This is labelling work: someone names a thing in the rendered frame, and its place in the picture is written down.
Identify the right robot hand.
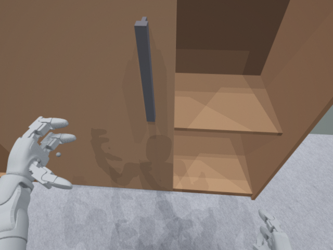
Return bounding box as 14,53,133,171
253,209,293,250

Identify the handle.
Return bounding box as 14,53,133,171
134,17,156,122

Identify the left robot hand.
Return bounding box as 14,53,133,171
6,116,76,190

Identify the left robot forearm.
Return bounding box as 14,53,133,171
0,174,34,250

